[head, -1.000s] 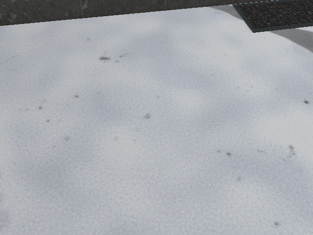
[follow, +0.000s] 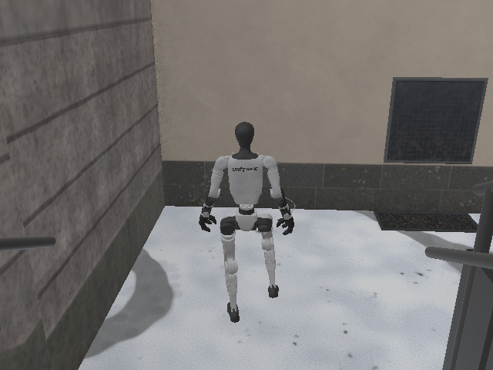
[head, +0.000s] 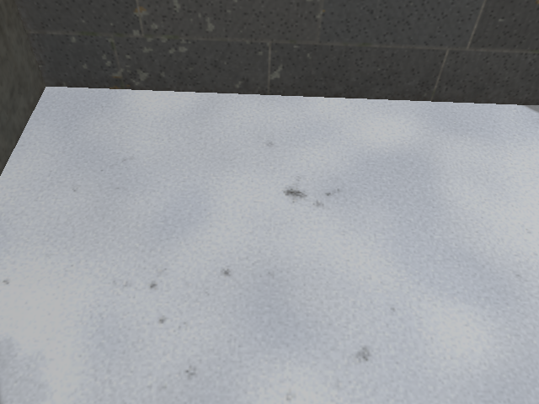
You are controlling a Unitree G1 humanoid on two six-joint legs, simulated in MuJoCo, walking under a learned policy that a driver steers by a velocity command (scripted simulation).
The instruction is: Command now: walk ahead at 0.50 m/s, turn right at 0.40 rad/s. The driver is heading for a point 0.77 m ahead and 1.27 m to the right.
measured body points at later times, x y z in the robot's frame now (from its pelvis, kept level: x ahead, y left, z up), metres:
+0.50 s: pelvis +0.27 -0.08 +0.00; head +0.30 -0.11 +0.45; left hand +0.42 +0.16 -0.11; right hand +0.37 -0.39 -0.10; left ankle +0.38 +0.09 -0.67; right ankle +0.26 -0.14 -0.75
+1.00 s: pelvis +0.54 -0.13 +0.00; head +0.57 -0.14 +0.44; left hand +0.83 +0.01 -0.10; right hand +0.44 -0.40 -0.12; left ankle +0.60 -0.04 -0.75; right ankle +0.50 -0.28 -0.67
